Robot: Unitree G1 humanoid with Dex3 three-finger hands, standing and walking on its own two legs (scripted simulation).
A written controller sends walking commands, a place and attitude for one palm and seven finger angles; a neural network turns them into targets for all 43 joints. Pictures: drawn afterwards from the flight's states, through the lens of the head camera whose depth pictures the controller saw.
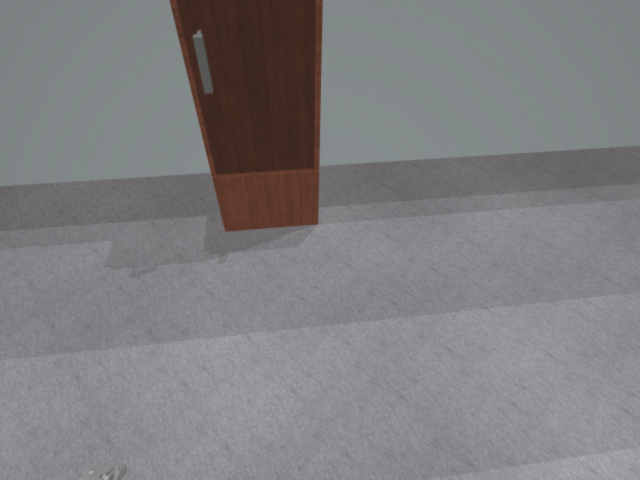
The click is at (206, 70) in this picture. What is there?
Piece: cupboard door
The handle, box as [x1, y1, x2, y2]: [193, 30, 212, 93]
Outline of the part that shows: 197,30 197,33 193,34 193,41 204,92 209,93 212,92 212,85 202,34 200,30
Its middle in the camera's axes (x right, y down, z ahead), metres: -0.34 -0.51 +1.10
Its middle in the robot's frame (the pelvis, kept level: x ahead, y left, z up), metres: +1.15 +0.39 -0.01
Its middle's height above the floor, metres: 0.76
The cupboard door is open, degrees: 0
